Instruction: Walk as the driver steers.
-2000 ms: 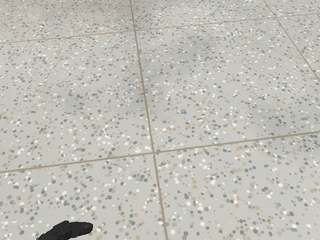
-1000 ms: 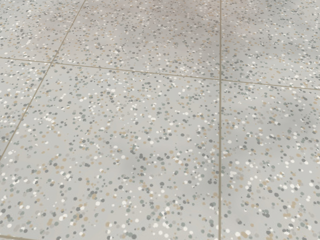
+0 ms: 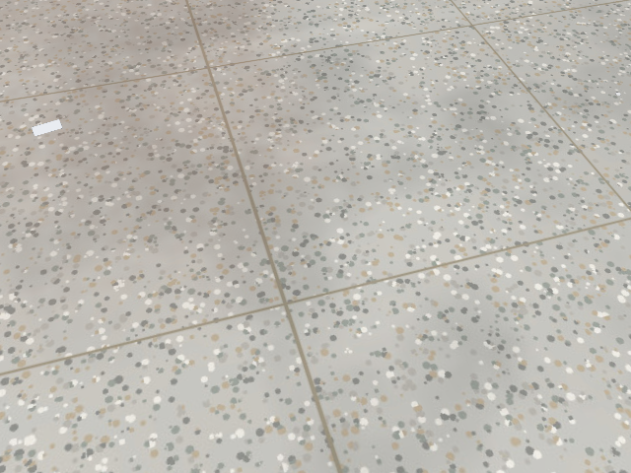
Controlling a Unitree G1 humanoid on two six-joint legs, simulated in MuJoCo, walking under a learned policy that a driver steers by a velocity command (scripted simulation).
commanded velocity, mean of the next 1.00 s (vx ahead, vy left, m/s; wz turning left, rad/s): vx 0.23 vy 0.00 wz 0.42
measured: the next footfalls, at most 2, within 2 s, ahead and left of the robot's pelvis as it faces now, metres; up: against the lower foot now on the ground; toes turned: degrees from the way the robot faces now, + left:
right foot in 0.10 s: +0.20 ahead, -0.11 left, +0.00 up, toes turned +0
left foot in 0.56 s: +0.37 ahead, +0.11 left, +0.00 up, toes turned +21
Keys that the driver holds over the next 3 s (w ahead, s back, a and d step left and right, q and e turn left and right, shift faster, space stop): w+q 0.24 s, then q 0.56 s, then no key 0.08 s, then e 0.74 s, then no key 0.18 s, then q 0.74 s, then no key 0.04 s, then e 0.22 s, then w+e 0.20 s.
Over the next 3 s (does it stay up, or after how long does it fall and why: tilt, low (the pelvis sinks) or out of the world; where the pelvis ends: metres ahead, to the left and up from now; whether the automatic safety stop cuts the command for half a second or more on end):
stays up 0.27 0.02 0.00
